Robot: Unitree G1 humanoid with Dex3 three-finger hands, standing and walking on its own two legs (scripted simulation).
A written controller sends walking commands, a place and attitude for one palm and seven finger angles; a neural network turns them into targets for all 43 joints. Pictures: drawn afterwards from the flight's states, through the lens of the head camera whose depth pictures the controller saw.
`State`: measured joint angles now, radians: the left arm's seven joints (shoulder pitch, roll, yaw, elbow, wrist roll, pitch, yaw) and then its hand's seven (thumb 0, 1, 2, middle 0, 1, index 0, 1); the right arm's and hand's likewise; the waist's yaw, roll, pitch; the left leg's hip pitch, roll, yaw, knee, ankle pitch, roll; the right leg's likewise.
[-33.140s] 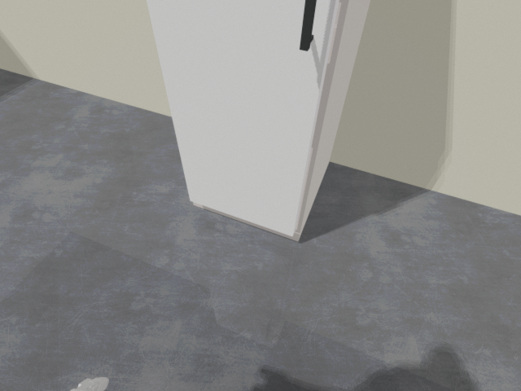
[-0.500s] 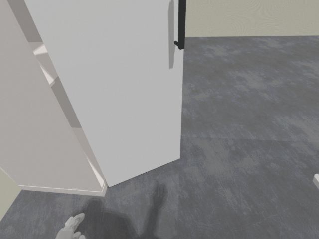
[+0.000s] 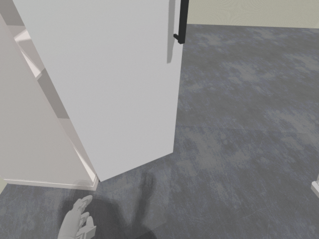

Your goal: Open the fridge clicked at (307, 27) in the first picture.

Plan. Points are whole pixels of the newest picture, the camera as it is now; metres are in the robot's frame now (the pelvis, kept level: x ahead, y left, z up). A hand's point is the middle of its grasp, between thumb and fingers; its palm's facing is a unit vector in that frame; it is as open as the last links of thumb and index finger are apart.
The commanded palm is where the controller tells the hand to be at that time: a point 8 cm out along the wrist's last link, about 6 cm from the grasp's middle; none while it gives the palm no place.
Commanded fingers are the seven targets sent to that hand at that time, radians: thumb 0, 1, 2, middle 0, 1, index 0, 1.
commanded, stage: stop stepping back and stand still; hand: right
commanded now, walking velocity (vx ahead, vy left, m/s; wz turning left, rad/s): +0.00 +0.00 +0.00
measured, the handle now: (181, 6) +0.77 -0.03 +0.27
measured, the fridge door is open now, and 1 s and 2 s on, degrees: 60 60 60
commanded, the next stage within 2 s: let the arm hang, fingers relaxed in 0.20 s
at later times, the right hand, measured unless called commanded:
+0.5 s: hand out of the picture +0.13 -0.24 -0.11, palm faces +0.02 +0.94 -0.34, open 7.4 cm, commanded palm none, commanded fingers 0.00 -0.90 -0.90 0.20 0.30 0.20 0.30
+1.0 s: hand out of the picture -0.06 -0.22 -0.17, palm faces +0.03 +0.97 -0.24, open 7.4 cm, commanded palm none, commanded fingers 0.00 -0.90 -0.90 0.20 0.30 0.20 0.30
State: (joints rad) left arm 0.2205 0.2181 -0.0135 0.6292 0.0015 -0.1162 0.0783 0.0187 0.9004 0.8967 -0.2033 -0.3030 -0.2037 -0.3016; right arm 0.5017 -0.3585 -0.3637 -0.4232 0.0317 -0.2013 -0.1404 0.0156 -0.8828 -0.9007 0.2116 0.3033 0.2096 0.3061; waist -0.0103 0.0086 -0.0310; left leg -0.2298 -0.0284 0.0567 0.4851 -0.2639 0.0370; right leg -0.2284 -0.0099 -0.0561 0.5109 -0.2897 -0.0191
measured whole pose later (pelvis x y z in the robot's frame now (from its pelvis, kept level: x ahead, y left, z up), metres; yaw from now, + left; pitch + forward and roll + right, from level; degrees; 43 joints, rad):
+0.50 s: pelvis -0.03 -0.02 -0.01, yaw -1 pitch +1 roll +0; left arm 0.15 0.30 -0.01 0.79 0.03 -0.01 0.00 0.01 0.90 0.90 -0.20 -0.30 -0.20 -0.30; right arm 0.23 -0.28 -0.03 0.57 -0.02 0.04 0.00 0.01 -0.90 -0.90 0.20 0.30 0.20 0.30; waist 0.01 -0.04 -0.01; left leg -0.34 0.02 0.06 0.61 -0.29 0.01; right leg -0.32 0.03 -0.06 0.60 -0.29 -0.05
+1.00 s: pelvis -0.03 -0.02 +0.00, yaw -1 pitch +0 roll +1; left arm 0.33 0.17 0.00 1.10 0.02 0.01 0.03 0.01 0.90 0.90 -0.20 -0.30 -0.20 -0.30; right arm 0.31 -0.20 -0.02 1.13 -0.01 0.01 -0.02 0.00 -0.91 -0.90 0.20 0.30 0.20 0.30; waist 0.00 -0.02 0.03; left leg -0.24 0.01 0.05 0.43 -0.19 0.01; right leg -0.24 0.03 -0.06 0.45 -0.21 -0.06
